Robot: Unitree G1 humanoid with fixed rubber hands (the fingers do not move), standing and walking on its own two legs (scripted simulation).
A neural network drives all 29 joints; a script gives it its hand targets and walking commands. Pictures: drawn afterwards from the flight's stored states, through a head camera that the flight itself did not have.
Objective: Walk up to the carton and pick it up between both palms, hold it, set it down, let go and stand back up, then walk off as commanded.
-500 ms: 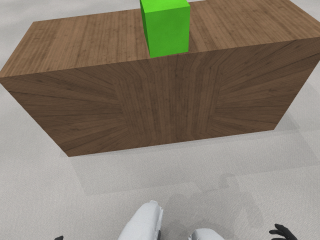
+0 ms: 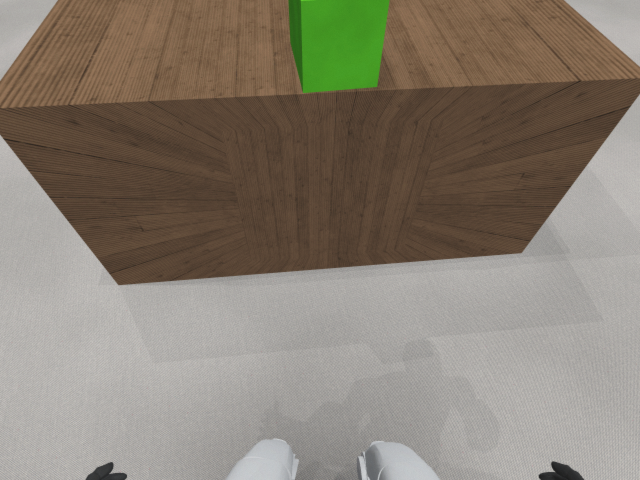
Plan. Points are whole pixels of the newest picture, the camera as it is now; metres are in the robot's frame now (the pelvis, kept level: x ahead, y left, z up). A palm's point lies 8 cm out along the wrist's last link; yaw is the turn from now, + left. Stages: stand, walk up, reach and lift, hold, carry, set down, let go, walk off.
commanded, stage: walk off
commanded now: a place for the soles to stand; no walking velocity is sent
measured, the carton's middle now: (332, 22) +0.98 +0.02 +0.08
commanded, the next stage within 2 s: stand in 0.50 s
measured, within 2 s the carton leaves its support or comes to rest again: neither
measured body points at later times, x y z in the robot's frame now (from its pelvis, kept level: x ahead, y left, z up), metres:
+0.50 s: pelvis +0.01 +0.01 +0.00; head +0.05 +0.01 +0.45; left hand +0.09 +0.32 -0.11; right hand +0.12 -0.30 -0.10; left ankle +0.04 +0.16 -0.69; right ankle +0.03 -0.11 -0.69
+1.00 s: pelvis +0.00 +0.02 +0.00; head +0.03 +0.03 +0.45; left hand +0.09 +0.33 -0.11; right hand +0.14 -0.28 -0.09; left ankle +0.04 +0.16 -0.69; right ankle +0.03 -0.11 -0.69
